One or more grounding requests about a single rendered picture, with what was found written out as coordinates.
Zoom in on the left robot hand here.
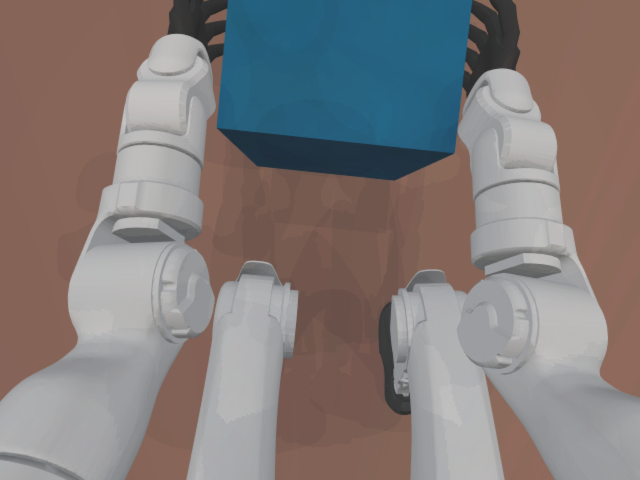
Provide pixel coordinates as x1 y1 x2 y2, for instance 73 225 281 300
167 0 228 63

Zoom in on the left robot shin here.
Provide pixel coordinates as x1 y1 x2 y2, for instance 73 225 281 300
212 261 283 337

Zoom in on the right robot upper arm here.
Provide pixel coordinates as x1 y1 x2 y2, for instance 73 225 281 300
457 273 640 480

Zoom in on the robot right foot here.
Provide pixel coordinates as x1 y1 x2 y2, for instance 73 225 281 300
379 302 411 415

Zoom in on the left robot upper arm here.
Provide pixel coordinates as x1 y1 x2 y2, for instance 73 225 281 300
0 241 215 480

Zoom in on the right robot forearm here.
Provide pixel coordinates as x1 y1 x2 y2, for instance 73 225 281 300
458 69 599 305

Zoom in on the right robot hand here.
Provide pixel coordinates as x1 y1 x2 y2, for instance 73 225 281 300
462 0 520 97

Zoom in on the carton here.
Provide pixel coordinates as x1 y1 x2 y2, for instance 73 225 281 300
217 0 472 181

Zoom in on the left robot forearm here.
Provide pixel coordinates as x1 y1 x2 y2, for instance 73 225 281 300
68 34 216 328

